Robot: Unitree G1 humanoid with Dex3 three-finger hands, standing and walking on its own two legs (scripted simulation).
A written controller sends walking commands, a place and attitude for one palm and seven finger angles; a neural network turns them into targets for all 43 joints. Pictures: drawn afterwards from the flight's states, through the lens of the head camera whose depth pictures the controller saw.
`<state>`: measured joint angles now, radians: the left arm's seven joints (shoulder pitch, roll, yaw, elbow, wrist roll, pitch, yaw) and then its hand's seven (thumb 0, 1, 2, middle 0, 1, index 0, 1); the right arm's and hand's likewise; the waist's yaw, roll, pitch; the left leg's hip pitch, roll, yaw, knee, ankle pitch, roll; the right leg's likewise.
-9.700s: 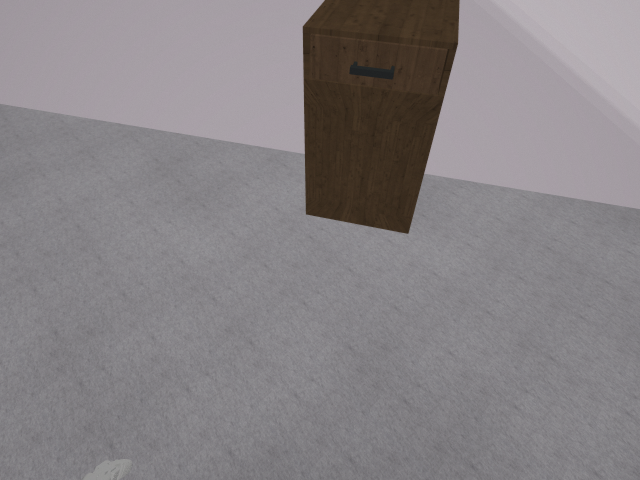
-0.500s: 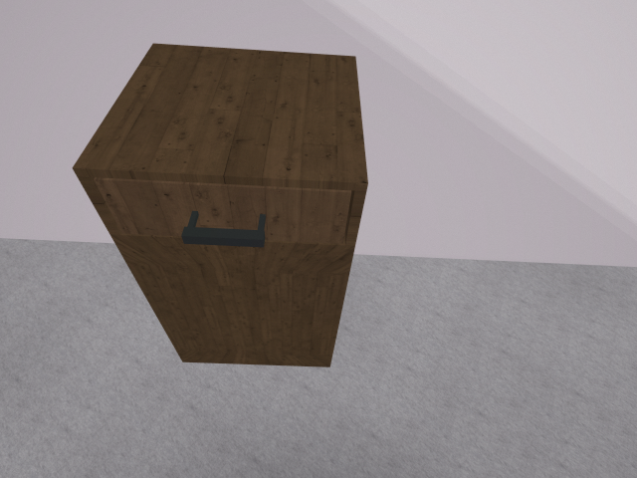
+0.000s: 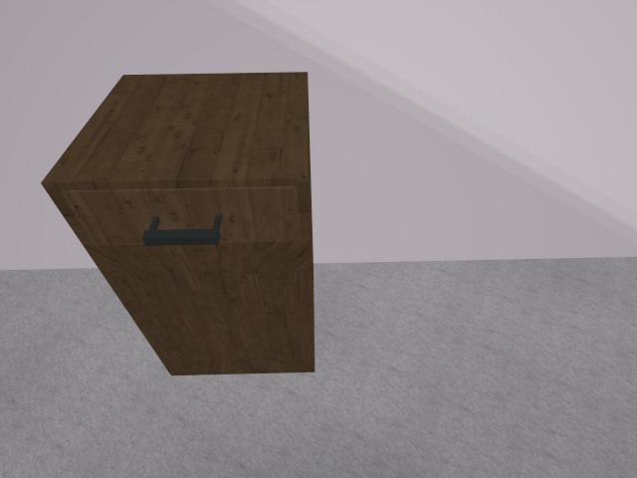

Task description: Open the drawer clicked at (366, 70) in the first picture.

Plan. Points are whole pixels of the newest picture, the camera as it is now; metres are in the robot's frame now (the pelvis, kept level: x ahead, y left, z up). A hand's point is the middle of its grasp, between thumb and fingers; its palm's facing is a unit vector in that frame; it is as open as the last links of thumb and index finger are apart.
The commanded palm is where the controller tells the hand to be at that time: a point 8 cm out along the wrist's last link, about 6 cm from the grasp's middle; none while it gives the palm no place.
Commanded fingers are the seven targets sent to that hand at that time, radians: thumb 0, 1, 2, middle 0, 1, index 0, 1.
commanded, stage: come to a stop and stand still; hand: left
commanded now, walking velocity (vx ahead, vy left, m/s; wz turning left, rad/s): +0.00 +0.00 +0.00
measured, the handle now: (184, 229) +0.56 +0.28 -0.05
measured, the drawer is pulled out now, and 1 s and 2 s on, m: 0.00 0.00 0.00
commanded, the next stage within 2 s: look again from close up in 0.44 s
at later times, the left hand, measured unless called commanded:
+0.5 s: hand out of the picture -0.06 +0.15 -0.17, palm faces +0.06 -0.99 -0.13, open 7.4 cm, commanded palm none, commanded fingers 0.00 0.90 0.90 -0.20 -0.30 -0.20 -0.30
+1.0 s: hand out of the picture +0.03 +0.21 -0.17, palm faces +0.02 -0.98 -0.22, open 7.3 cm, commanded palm none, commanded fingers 0.00 0.90 0.90 -0.20 -0.30 -0.20 -0.30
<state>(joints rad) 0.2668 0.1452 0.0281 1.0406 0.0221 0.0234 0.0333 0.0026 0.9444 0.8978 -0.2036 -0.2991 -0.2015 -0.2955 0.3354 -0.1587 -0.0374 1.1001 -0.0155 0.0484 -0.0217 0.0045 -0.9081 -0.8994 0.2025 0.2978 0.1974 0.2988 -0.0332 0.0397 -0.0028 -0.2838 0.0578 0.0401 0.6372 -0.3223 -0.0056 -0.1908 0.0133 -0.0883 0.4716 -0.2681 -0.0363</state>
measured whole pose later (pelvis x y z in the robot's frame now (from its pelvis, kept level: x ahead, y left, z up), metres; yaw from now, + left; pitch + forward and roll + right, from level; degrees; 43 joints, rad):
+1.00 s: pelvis +0.01 +0.03 +0.00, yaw +0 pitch -1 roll +0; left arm 0.29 0.15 0.00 1.08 0.02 -0.01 0.04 0.00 0.92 0.90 -0.20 -0.30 -0.20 -0.29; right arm 0.34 -0.14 0.03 1.09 -0.02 -0.03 -0.02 0.01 -0.91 -0.90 0.20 0.30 0.20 0.30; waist -0.01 0.02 -0.01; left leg -0.19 -0.02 0.07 0.48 -0.28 0.04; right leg -0.20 -0.06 -0.06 0.50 -0.30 0.02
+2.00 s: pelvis +0.00 -0.02 -0.03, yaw -4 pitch +9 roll +3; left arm 0.30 0.38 -0.03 0.01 0.96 0.06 0.26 0.00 0.09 0.55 -0.28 -0.82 -0.27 -0.81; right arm 0.15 -0.23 0.02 0.59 -0.03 0.08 -0.03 0.01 -0.90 -0.90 0.21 0.30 0.20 0.30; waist 0.06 0.05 -0.08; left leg -0.49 0.00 0.01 0.71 -0.37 -0.01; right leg -0.54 0.01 -0.01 0.79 -0.40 -0.05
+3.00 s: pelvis +0.00 +0.03 +0.00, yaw -3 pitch +3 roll +0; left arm -0.05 0.43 -0.08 0.07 0.97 0.03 0.13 -0.01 -0.49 0.30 -0.32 -1.20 -0.32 -1.20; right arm 0.18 -0.25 -0.02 0.63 0.00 0.09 -0.02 0.01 -0.90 -0.90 0.20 0.30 0.20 0.30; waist 0.07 0.07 -0.02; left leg -0.27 -0.03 0.00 0.50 -0.28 0.02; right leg -0.29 -0.03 -0.01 0.52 -0.28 0.01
